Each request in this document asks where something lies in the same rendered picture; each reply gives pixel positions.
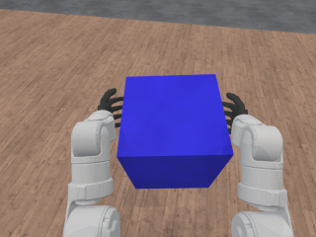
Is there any robot left hand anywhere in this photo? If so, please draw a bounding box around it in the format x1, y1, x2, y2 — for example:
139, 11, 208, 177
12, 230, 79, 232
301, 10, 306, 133
98, 88, 123, 128

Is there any right robot forearm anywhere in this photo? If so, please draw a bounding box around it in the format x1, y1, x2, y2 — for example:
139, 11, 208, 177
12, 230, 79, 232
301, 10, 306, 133
231, 115, 294, 237

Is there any robot right hand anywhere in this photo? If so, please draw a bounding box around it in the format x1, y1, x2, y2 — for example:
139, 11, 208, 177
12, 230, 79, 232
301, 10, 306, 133
222, 92, 248, 134

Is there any left robot forearm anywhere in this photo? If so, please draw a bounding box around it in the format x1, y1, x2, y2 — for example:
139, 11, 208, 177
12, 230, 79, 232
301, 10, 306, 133
62, 110, 117, 237

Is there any carton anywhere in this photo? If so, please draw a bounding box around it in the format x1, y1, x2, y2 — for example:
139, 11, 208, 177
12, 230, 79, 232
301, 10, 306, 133
117, 74, 234, 189

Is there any right robot upper arm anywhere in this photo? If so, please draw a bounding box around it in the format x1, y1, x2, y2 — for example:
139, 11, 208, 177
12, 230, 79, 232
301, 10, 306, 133
231, 210, 293, 237

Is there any left robot upper arm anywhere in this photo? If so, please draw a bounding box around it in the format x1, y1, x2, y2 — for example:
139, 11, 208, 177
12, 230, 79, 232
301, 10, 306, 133
63, 205, 120, 237

